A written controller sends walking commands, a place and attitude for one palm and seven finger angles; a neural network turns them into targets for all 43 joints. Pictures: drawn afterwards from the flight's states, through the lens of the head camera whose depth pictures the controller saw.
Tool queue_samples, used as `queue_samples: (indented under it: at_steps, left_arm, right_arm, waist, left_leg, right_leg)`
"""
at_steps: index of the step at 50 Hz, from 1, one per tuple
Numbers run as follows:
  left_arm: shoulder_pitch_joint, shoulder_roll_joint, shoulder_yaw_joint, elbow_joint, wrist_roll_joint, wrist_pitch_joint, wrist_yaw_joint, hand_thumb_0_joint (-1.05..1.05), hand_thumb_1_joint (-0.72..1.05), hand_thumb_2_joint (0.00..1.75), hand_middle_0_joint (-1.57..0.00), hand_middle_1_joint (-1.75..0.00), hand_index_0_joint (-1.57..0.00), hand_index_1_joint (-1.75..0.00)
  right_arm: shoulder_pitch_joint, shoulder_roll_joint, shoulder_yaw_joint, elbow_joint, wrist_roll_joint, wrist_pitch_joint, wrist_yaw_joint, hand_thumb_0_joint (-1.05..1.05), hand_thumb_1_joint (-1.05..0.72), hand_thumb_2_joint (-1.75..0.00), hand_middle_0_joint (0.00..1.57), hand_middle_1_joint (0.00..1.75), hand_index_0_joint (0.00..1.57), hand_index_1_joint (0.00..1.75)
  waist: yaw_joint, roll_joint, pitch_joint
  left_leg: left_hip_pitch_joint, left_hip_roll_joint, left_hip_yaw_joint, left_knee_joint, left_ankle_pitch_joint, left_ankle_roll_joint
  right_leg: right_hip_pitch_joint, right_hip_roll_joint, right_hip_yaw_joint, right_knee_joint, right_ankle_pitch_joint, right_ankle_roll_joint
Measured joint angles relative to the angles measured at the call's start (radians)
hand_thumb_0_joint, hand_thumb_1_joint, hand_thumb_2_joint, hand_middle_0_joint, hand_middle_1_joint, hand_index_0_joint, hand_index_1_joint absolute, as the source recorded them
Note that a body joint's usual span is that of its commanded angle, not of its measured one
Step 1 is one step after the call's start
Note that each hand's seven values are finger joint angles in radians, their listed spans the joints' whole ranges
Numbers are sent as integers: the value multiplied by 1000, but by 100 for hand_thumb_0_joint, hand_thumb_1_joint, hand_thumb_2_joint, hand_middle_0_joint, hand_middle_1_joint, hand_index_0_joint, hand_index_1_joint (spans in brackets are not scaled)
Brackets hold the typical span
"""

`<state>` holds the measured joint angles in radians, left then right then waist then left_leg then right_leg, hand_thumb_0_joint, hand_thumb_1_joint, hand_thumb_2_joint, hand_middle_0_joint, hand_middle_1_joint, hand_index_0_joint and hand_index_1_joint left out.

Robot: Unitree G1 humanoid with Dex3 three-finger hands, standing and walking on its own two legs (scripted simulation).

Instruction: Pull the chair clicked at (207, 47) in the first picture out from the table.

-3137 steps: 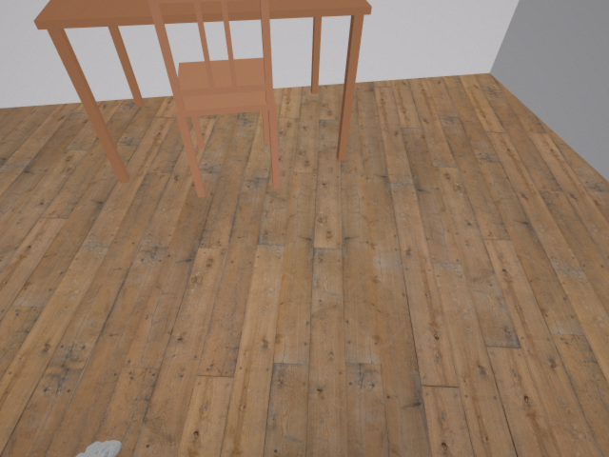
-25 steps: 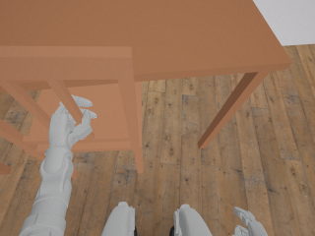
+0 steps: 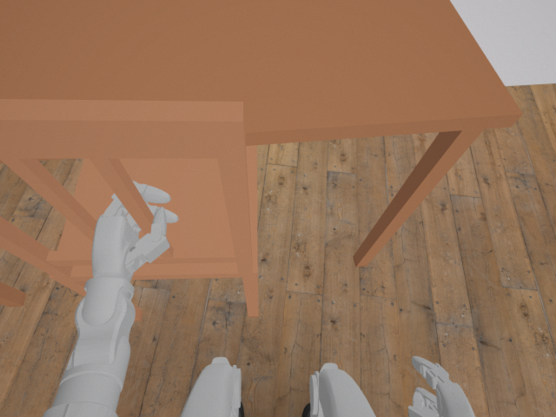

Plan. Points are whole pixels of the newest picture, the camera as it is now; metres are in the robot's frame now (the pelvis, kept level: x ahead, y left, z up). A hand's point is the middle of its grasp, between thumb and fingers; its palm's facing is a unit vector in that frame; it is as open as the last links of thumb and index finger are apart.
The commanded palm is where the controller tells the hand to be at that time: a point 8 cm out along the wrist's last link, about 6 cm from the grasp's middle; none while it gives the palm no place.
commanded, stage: step backward, pulling the chair out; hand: left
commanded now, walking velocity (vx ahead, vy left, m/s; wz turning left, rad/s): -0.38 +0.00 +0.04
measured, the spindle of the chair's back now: (78, 216) +0.38 +0.28 +0.03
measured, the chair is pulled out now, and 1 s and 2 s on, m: -0.06 0.05 0.14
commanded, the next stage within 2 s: none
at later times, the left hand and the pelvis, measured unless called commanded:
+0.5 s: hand (165, 251) +0.33 +0.16 +0.03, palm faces +0.04 -0.99 -0.15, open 4.9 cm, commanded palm +0.29 +0.21 +0.04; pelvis -0.01 +0.01 +0.10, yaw -1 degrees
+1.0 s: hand (172, 307) +0.26 +0.14 +0.03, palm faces +0.03 -0.98 -0.17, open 5.0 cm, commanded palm +0.24 +0.19 +0.04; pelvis -0.07 +0.00 +0.10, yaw -1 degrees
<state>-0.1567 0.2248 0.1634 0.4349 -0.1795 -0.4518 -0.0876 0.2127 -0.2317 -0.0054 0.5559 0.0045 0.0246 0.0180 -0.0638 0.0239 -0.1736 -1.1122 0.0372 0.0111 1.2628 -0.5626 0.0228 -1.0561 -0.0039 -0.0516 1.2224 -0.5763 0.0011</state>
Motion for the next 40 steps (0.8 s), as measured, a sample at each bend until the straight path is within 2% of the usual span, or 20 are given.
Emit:
queue_samples:
  at_steps: [1, 2, 4, 5, 9, 12, 17, 25, 31, 36, 40]
  left_arm:
    - [2, -1, -3, -1, -1, -2, 2, 2, 80, 82, -44, -145, -43, -145]
    - [-1, 4, -6, -13, 28, 21, 21, 1, 79, 82, -44, -145, -42, -145]
    - [-12, 25, -35, -23, 91, 118, 76, 1, 77, 81, -45, -145, -43, -145]
    - [-17, 31, -54, -6, 106, 166, 102, 2, 77, 81, -45, -144, -44, -145]
    - [-49, -11, -73, 155, 82, 255, 171, 2, 76, 80, -37, -129, -46, -145]
    - [-99, -28, -74, 283, 86, 258, 186, 3, 76, 80, -34, -120, -47, -145]
    - [-161, -11, -90, 405, 105, 252, 181, 3, 76, 79, -34, -116, -48, -145]
    - [-127, 4, -85, 389, 106, 243, 166, 2, 76, 79, -34, -117, -49, -145]
    - [-92, -16, -103, 374, 106, 233, 169, 2, 76, 80, -34, -118, -49, -145]
    - [-112, -41, -128, 430, 105, 218, 179, 3, 75, 80, -34, -118, -49, -145]
    - [-137, -60, -142, 489, 108, 201, 191, 3, 74, 80, -35, -117, -49, -145]
  right_arm:
    - [0, 0, -1, 1, -1, -1, 0, 1, -91, -90, 20, 30, 20, 30]
    - [-5, 5, -1, -1, 9, 16, -10, 1, -91, -90, 20, 30, 20, 30]
    - [-9, 17, 3, -9, 28, 59, -46, 1, -91, -90, 20, 30, 20, 30]
    - [-4, 21, 9, -13, 35, 74, -63, 1, -91, -90, 20, 30, 20, 30]
    - [34, 28, 39, -14, 54, 111, -107, 1, -91, -90, 20, 30, 20, 30]
    - [51, 24, 49, 0, 57, 120, -122, 1, -91, -90, 20, 30, 21, 30]
    - [45, 6, 31, 18, 53, 133, -133, 1, -90, -90, 20, 30, 21, 30]
    - [24, -1, 7, 20, 39, 135, -129, 1, -90, -90, 20, 30, 20, 30]
    - [25, 14, 12, 40, 40, 121, -133, 1, -90, -90, 20, 30, 20, 30]
    - [18, 17, 17, 73, 46, 102, -141, 1, -90, -90, 20, 30, 21, 30]
    - [14, 8, 14, 100, 50, 80, -144, 1, -90, -90, 20, 30, 21, 30]
  waist:
    - [0, 0, 0]
    - [3, -7, 23]
    - [4, -11, 83]
    - [3, -7, 96]
    - [3, -4, 100]
    - [2, -15, 105]
    - [-11, -24, 146]
    - [-22, -30, 218]
    - [-5, -19, 244]
    - [12, 0, 249]
    - [17, 11, 249]
  left_leg:
    - [0, 0, -1, 1, 0, 0]
    - [28, -2, 3, -9, 0, 0]
    - [130, -10, 7, -75, 19, 1]
    - [181, -13, 8, -121, 36, 2]
    - [362, -20, 21, -332, 123, 6]
    - [458, -21, 23, -450, 177, 5]
    - [551, -15, 25, -550, 232, 8]
    - [630, -3, 55, -615, 278, 9]
    - [654, 4, 55, -642, 311, 1]
    - [657, 5, 43, -656, 340, -6]
    - [662, 1, 38, -672, 362, -6]
  right_leg:
    - [0, 0, -1, 1, -1, 0]
    - [25, -2, 3, -4, -1, 0]
    - [124, -7, 6, -63, 16, 2]
    - [174, -10, 7, -110, 37, 14]
    - [352, -11, 16, -321, 123, 12]
    - [448, -9, 16, -443, 184, 15]
    - [546, -1, 14, -560, 257, 17]
    - [617, 12, 42, -636, 311, 14]
    - [637, 20, 42, -656, 341, 6]
    - [644, 21, 29, -668, 363, -1]
    - [653, 18, 24, -686, 384, -1]
